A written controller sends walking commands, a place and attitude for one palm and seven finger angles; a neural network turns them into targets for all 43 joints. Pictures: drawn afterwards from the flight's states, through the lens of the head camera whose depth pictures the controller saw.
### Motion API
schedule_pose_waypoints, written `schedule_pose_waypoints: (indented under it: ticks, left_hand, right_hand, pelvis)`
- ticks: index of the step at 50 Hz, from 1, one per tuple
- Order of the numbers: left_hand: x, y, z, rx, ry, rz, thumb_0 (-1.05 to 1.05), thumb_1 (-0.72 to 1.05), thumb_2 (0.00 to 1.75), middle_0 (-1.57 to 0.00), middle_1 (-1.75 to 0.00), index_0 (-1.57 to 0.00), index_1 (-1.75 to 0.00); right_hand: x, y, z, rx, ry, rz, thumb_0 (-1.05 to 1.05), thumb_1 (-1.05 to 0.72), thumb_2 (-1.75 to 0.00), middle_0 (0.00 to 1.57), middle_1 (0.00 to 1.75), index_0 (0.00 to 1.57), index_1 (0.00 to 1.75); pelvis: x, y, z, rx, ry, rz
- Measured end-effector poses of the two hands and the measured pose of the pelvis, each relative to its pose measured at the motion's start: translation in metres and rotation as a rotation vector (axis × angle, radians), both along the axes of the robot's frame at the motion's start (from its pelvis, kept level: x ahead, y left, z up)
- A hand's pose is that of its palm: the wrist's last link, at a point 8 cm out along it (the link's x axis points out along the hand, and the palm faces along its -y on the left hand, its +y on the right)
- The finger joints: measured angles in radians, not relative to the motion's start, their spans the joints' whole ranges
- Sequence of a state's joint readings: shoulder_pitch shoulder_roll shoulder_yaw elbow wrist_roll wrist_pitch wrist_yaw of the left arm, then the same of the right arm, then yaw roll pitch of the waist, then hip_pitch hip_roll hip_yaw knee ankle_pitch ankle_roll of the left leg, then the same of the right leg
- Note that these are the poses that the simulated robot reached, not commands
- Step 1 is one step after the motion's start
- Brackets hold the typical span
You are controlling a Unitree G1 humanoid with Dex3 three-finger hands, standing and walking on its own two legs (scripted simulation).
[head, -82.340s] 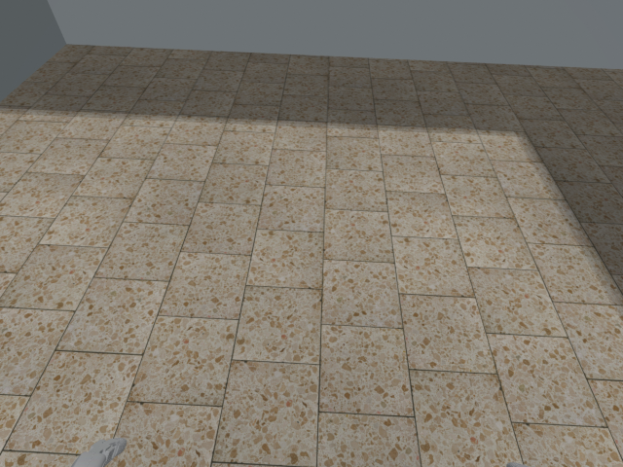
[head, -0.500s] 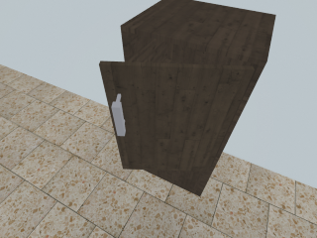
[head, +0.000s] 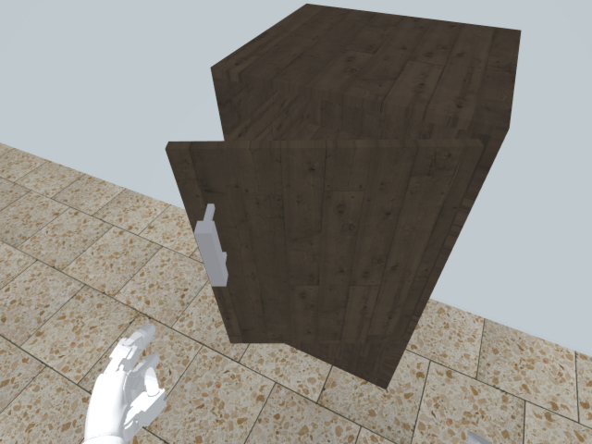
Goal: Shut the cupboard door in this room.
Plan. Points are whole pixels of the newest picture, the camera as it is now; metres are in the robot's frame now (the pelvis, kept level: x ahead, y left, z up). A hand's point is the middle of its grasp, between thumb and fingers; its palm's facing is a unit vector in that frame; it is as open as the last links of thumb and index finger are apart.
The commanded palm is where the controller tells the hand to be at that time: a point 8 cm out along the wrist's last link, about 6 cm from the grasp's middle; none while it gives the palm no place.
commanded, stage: raise the hand and make a fist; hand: left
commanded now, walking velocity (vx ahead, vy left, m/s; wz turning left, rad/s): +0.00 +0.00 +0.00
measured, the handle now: (215, 245) +0.42 +0.14 +0.03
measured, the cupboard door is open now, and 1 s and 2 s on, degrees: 25 25 25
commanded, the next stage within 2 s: bring the fist close to the handle in 1.72 s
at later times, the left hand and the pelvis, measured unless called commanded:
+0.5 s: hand (204, 414) +0.18 +0.13 -0.02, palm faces -0.14 -0.99 -0.04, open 4.8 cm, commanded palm +0.12 +0.20 -0.02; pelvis -0.02 -0.05 -0.09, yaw +1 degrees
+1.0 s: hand (158, 409) +0.18 +0.17 +0.02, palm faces +0.03 -1.00 -0.04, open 3.1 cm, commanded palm +0.15 +0.23 +0.01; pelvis -0.03 -0.01 -0.06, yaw +0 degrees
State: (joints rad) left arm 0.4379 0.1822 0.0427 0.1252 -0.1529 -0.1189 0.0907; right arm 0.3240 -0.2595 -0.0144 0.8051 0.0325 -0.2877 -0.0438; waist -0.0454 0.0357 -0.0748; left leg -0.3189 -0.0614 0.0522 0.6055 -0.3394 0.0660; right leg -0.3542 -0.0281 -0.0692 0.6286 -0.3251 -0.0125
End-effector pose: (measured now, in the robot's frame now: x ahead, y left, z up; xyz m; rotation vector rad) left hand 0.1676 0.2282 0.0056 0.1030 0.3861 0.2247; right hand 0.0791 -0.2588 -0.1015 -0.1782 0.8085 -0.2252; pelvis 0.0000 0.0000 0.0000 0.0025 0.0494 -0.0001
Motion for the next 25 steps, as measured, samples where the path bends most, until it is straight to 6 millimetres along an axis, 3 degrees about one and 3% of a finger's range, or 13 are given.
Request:
schedule_pose_waypoints:
  ticks: [2, 5, 8, 11, 14, 16, 19, 22, 25]
  left_hand:
    - [0.018, -0.015, 0.013, -0.059, -0.16, -0.069, 0.02, 0.94, 0.9, -0.26, -0.37, -0.26, -0.38]
    - [0.012, -0.036, 0.005, -0.157, -0.302, -0.18, 0.01, 0.93, 0.9, -0.31, -0.42, -0.31, -0.42]
    - [-0.021, -0.042, -0.026, -0.176, -0.295, -0.221, 0.0, 0.92, 0.9, -0.36, -0.47, -0.36, -0.48]
    - [-0.061, -0.029, -0.053, -0.128, -0.201, -0.152, 0.0, 0.91, 0.9, -0.42, -0.53, -0.42, -0.54]
    - [-0.087, -0.011, -0.056, -0.055, -0.182, -0.041, 0.01, 0.9, 0.9, -0.47, -0.59, -0.47, -0.59]
    - [-0.087, -0.006, -0.043, -0.005, -0.258, -0.017, 0.02, 0.9, 0.9, -0.51, -0.63, -0.51, -0.63]
    - [-0.065, -0.014, -0.022, 0.022, -0.429, -0.088, 0.02, 0.9, 0.9, -0.56, -0.69, -0.56, -0.69]
    - [-0.029, -0.034, -0.013, -0.012, -0.509, -0.255, 0.02, 0.91, 0.9, -0.61, -0.75, -0.61, -0.75]
    - [-0.002, -0.047, -0.021, -0.088, -0.398, -0.37, 0.01, 0.9, 0.9, -0.66, -0.81, -0.67, -0.81]
  right_hand:
    - [0.033, -0.009, 0.01, -0.011, -0.105, 0.009, 0.01, -0.91, -0.9, 0.2, 0.3, 0.2, 0.3]
    - [0.077, -0.018, 0.024, -0.039, -0.211, 0.051, 0.01, -0.91, -0.9, 0.2, 0.3, 0.2, 0.3]
    - [0.116, -0.024, 0.029, -0.08, -0.269, 0.132, 0.01, -0.91, -0.9, 0.2, 0.3, 0.2, 0.3]
    - [0.15, -0.023, 0.021, -0.108, -0.303, 0.216, 0.01, -0.91, -0.9, 0.2, 0.3, 0.2, 0.3]
    - [0.173, -0.014, 0.001, -0.095, -0.327, 0.281, 0.01, -0.9, -0.9, 0.2, 0.3, 0.19, 0.3]
    - [0.179, -0.003, -0.015, -0.066, -0.333, 0.309, 0.01, -0.9, -0.9, 0.2, 0.3, 0.19, 0.3]
    - [0.173, 0.012, -0.041, -0.005, -0.321, 0.32, 0.01, -0.9, -0.9, 0.2, 0.3, 0.2, 0.3]
    - [0.148, 0.021, -0.061, 0.06, -0.27, 0.278, 0.01, -0.9, -0.9, 0.2, 0.3, 0.2, 0.3]
    - [0.113, 0.019, -0.071, 0.111, -0.177, 0.188, 0.01, -0.9, -0.9, 0.2, 0.3, 0.2, 0.3]
  pelvis:
    - [0.003, -0.004, -0.007, 0.004, 0.041, -0.013]
    - [0.006, -0.014, -0.022, 0.016, 0.098, -0.029]
    - [0.005, -0.024, -0.04, 0.02, 0.145, -0.026]
    - [0.001, -0.032, -0.06, 0.012, 0.187, -0.009]
    - [-0.004, -0.037, -0.077, -0.008, 0.219, 0.015]
    - [-0.008, -0.04, -0.086, -0.02, 0.234, 0.027]
    - [-0.015, -0.042, -0.095, -0.032, 0.246, 0.034]
    - [-0.021, -0.045, -0.099, -0.03, 0.252, 0.03]
    - [-0.024, -0.047, -0.093, -0.015, 0.243, 0.02]
